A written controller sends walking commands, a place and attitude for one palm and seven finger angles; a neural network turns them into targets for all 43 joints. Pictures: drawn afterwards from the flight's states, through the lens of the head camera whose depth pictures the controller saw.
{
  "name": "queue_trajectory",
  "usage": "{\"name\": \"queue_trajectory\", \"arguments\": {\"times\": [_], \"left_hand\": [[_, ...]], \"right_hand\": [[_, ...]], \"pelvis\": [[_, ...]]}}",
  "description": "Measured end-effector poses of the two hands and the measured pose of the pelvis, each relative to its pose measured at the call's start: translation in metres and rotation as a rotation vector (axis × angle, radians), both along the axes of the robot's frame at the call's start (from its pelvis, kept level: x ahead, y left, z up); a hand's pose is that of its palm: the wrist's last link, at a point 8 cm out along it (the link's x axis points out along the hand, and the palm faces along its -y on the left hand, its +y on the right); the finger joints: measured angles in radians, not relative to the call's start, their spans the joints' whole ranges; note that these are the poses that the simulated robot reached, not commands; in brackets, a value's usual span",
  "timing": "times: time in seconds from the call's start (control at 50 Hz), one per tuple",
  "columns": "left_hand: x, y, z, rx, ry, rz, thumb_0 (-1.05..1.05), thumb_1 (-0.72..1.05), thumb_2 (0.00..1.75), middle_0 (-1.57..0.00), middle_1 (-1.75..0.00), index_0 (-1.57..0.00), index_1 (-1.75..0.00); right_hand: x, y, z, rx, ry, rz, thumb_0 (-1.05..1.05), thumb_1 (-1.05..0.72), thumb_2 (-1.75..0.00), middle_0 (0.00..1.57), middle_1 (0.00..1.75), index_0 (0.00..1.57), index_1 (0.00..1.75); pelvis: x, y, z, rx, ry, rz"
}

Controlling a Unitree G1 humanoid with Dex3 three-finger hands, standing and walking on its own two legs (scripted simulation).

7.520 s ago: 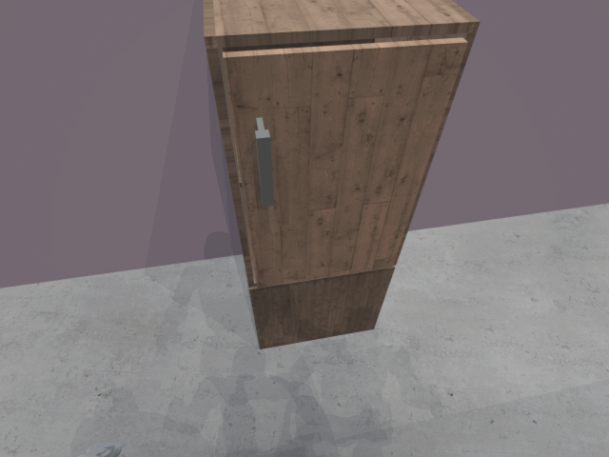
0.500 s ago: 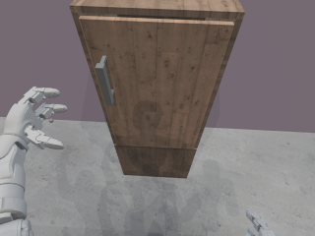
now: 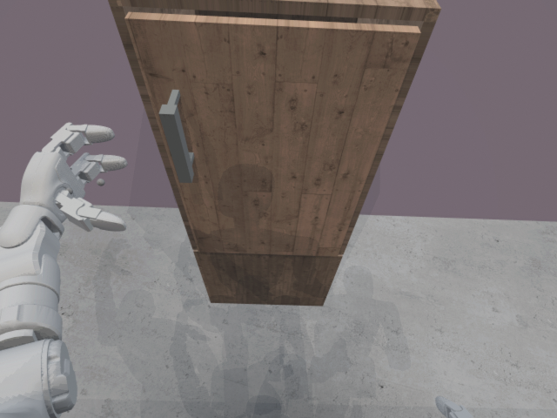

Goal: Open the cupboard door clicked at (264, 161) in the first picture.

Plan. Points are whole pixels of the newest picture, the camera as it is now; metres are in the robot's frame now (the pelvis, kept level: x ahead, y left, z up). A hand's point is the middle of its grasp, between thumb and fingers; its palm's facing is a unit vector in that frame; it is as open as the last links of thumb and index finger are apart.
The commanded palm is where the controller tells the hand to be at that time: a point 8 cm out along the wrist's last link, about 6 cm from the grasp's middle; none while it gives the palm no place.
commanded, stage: move the hooked fingers beside the handle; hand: left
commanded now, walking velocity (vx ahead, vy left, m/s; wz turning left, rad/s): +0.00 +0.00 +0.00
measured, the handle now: (180, 138) +0.51 +0.17 +0.10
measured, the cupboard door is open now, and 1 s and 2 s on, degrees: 0 0 0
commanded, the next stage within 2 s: slide the fingers in behind the handle in 1.42 s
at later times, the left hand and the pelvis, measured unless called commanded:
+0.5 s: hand (119, 158) +0.45 +0.24 +0.11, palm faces -0.02 -1.00 +0.01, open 14.0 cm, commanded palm +0.43 +0.29 +0.10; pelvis +0.00 +0.01 -0.01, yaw +0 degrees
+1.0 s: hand (126, 152) +0.48 +0.24 +0.10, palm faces +0.00 -1.00 +0.00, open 14.0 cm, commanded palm +0.45 +0.29 +0.10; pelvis +0.00 +0.01 -0.01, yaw -1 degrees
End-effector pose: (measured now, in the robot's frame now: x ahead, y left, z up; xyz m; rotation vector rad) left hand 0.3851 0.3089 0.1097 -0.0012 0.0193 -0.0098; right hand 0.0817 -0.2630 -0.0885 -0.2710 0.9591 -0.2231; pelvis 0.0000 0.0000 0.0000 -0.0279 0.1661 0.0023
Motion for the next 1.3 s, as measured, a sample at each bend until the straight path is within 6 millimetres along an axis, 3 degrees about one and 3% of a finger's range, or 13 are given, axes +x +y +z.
{"name": "queue_trajectory", "arguments": {"times": [0.4, 0.7, 0.82, 0.98, 1.1, 1.3], "left_hand": [[0.037, -0.006, -0.002, -0.007, -0.009, -0.010, -0.02, -0.50, 0.30, -0.30, -1.20, -0.30, -1.20], [0.070, -0.014, -0.004, -0.003, -0.001, 0.002, -0.02, -0.50, 0.30, -0.30, -1.20, -0.30, -1.20], [0.073, -0.017, -0.005, -0.011, -0.009, -0.011, -0.02, -0.50, 0.30, -0.30, -1.20, -0.30, -1.20], [0.071, -0.012, -0.014, 0.000, 0.005, 0.008, -0.02, -0.50, 0.30, -0.30, -1.20, -0.30, -1.20], [0.070, -0.013, -0.007, -0.008, -0.015, -0.004, -0.02, -0.50, 0.30, -0.30, -1.20, -0.30, -1.20], [0.061, -0.014, -0.011, -0.003, -0.001, -0.001, -0.02, -0.50, 0.30, -0.30, -1.20, -0.30, -1.20]], "right_hand": [[-0.040, 0.008, -0.009, -0.005, 0.157, -0.049, 0.01, -0.90, -0.90, 0.20, 0.30, 0.20, 0.30], [-0.083, 0.003, -0.014, -0.019, 0.280, -0.110, 0.01, -0.90, -0.90, 0.20, 0.30, 0.21, 0.30], [-0.094, 0.002, -0.013, -0.013, 0.320, -0.137, 0.01, -0.90, -0.90, 0.20, 0.30, 0.20, 0.30], [-0.086, 0.001, -0.013, -0.013, 0.315, -0.138, 0.01, -0.90, -0.90, 0.20, 0.30, 0.20, 0.30], [-0.069, 0.001, -0.014, -0.005, 0.287, -0.122, 0.01, -0.90, -0.90, 0.20, 0.30, 0.20, 0.30], [-0.039, 0.004, -0.014, 0.004, 0.213, -0.080, 0.01, -0.90, -0.90, 0.20, 0.30, 0.20, 0.30]], "pelvis": [[-0.001, 0.012, -0.004, -0.011, 0.038, 0.001], [-0.005, 0.011, -0.010, -0.016, 0.082, -0.008], [-0.001, 0.009, -0.010, -0.015, 0.091, -0.021], [0.002, 0.007, -0.010, -0.018, 0.095, -0.020], [0.007, 0.007, -0.009, -0.020, 0.092, -0.016], [0.007, 0.007, -0.009, -0.018, 0.079, -0.010]]}}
